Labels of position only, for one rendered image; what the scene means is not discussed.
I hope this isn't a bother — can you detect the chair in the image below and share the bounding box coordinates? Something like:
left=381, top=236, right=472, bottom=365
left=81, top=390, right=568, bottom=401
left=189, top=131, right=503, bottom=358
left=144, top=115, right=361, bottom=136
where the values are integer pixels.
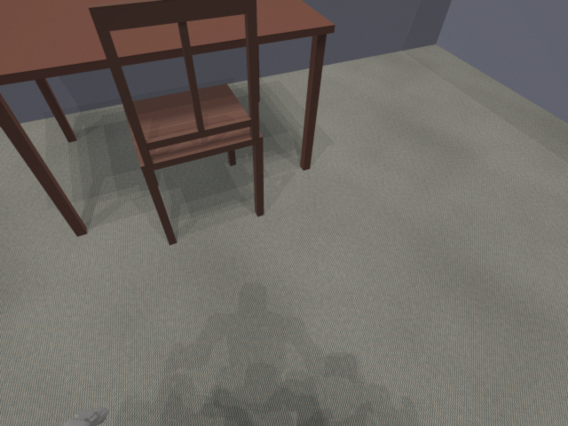
left=88, top=0, right=264, bottom=245

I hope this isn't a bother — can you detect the table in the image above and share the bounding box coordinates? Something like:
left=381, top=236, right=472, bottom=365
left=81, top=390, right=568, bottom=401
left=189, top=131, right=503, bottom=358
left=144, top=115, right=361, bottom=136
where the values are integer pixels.
left=0, top=0, right=335, bottom=237

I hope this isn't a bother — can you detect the robot left hand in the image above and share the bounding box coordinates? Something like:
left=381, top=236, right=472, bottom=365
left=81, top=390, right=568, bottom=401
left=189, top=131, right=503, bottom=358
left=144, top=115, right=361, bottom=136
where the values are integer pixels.
left=63, top=407, right=108, bottom=426

